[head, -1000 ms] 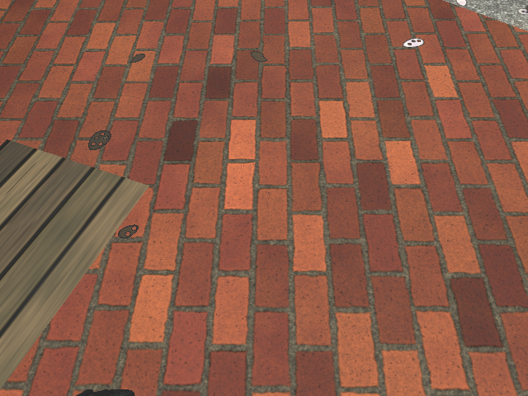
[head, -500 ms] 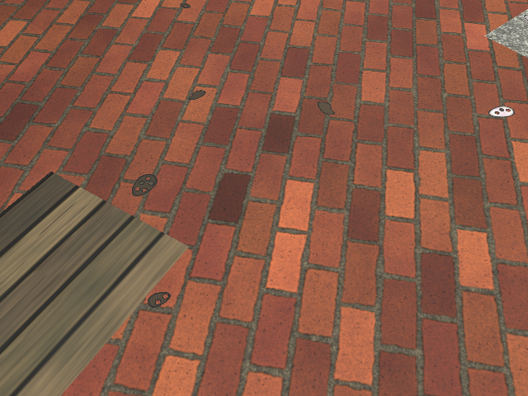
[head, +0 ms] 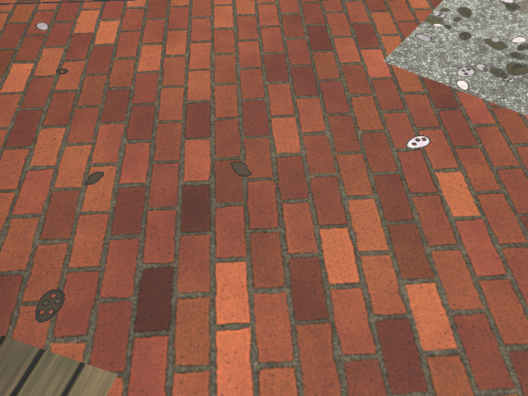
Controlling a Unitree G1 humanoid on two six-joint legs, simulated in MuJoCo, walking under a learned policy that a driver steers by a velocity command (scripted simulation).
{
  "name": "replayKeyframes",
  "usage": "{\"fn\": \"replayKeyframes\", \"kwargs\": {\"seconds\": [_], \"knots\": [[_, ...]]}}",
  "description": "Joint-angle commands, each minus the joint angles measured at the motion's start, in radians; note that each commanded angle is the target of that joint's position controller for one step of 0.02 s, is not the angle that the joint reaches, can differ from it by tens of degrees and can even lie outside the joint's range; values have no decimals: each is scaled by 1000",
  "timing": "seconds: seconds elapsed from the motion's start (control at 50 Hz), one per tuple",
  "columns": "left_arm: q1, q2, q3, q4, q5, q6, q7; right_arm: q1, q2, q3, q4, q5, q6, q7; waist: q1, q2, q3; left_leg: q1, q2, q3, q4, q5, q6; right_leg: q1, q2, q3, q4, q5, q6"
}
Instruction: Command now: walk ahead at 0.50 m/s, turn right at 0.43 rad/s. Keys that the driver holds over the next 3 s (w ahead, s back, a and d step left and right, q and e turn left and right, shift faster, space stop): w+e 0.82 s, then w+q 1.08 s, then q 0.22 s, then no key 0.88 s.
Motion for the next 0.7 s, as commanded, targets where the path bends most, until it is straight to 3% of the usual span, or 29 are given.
{"fn": "replayKeyframes", "kwargs": {"seconds": [0.02,0.04,0.08,0.1,0.12,0.14,0.16,0.18,0.2,0.22,0.24,0.26,0.32,0.36,0.44,0.54,0.58,0.6,0.62,0.64,0.66,0.68,0.7], "knots": [[-153,36,-4,-119,-1,-13,-23,42,-162,-33,-24,9,12,-8,-22,68,100,29,321,-42,-12,417,115,-61,13,-42,-54,-51,-20],[-161,41,-2,-135,-2,-13,-31,39,-170,-36,-25,12,21,-10,-15,76,98,61,334,-32,23,489,108,-59,22,-59,-63,-101,-32],[-122,71,11,-151,-2,-10,-43,6,-200,-45,-43,16,36,-18,28,114,50,87,342,1,144,810,85,47,74,-118,-63,-203,-65],[-49,99,26,-144,-2,-7,-46,-8,-213,-50,-53,16,45,-23,73,134,-2,81,337,16,261,970,72,153,113,-146,-55,-248,-87],[93,143,52,-113,-5,-5,-43,-31,-216,-49,-65,17,53,-28,153,125,-77,27,307,40,450,1015,47,347,156,-158,-104,-213,-118],[261,222,88,-77,-4,0,-25,-30,-206,-42,-85,11,49,-31,226,53,-172,-186,266,44,729,800,6,651,96,-11,-142,-194,-172],[298,328,108,-70,-10,1,-13,67,-48,7,-132,-23,19,-7,131,-208,-271,-654,65,-5,1107,-100,-61,1032,-171,525,-195,-285,-358],[328,267,85,-88,0,-6,-12,-5,-103,2,-150,14,-31,11,171,-146,-390,-808,3,-231,1259,-324,-51,1127,-252,816,-360,-372,-416],[292,205,68,-89,11,-13,-8,-108,-156,-13,-180,51,-59,23,190,-101,-261,-901,68,-269,1254,-243,-18,1055,-212,661,-371,-318,-351],[223,169,58,-104,8,-20,-7,-139,-152,-10,-188,49,-71,21,154,-14,-175,-875,116,-262,1169,-155,-3,908,-167,523,-371,-241,-311],[147,138,48,-124,9,-21,-8,-148,-152,-17,-180,25,-68,13,108,47,-104,-806,148,-253,1070,-111,-9,744,-128,424,-388,-138,-284],[104,116,38,-142,17,-23,-5,-133,-164,-27,-177,13,-54,10,70,40,-80,-725,171,-258,1012,-85,-18,636,-101,366,-412,-65,-274],[105,151,44,-153,11,-25,8,-125,-129,-28,-194,-5,-16,4,36,23,-42,-659,171,-232,866,-36,-66,487,-67,292,-456,17,-277],[137,183,53,-150,7,-24,22,-201,-112,-23,-225,-11,-8,-1,54,12,-14,-671,152,-217,723,83,-94,444,-38,248,-467,21,-261],[194,186,55,-140,1,-12,32,-342,-85,-10,-271,-1,-14,10,113,-33,5,-580,85,-203,429,341,-96,398,23,205,-445,-103,-190],[246,173,53,-122,-6,1,37,-397,-137,-21,-314,14,-32,27,124,-60,-2,-550,62,-245,305,286,-69,529,-29,333,-334,-171,-166],[233,175,55,-131,-1,8,42,-344,-160,-31,-306,17,-46,31,88,-91,-16,-478,55,-236,279,202,-41,560,-38,381,-266,-133,-154],[217,156,47,-142,1,10,42,-258,-179,-42,-283,12,-51,27,42,-92,-54,-355,55,-221,242,206,-15,546,-1,370,-193,-87,-131],[199,109,29,-161,9,7,38,-124,-220,-57,-265,-6,-57,21,-23,-54,-165,-124,158,-303,276,198,40,458,52,315,6,-103,-96],[293,51,12,-184,3,-1,38,26,-306,-79,-249,-23,-50,13,-25,155,-324,248,386,-630,265,114,167,171,181,177,343,-370,-20],[355,81,6,-199,-18,-8,38,63,-290,-79,-219,2,-35,21,-2,381,-368,345,507,-969,166,-123,251,-65,174,136,552,-697,2],[297,178,28,-184,-24,-4,38,5,-192,-54,-247,13,-28,20,-21,234,-225,230,467,-873,135,-254,208,-138,109,160,637,-627,9],[211,197,34,-198,-14,3,37,-46,-153,-42,-259,9,-17,16,-25,151,-121,96,421,-710,124,-202,162,-136,72,119,645,-544,13]]}}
